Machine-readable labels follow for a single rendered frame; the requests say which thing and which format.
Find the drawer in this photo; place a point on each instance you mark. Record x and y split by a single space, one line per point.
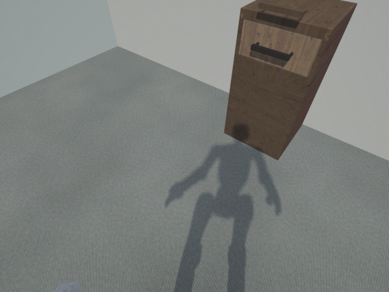
305 48

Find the handle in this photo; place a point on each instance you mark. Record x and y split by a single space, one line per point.
271 52
281 9

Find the cabinet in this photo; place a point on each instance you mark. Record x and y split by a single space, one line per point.
267 105

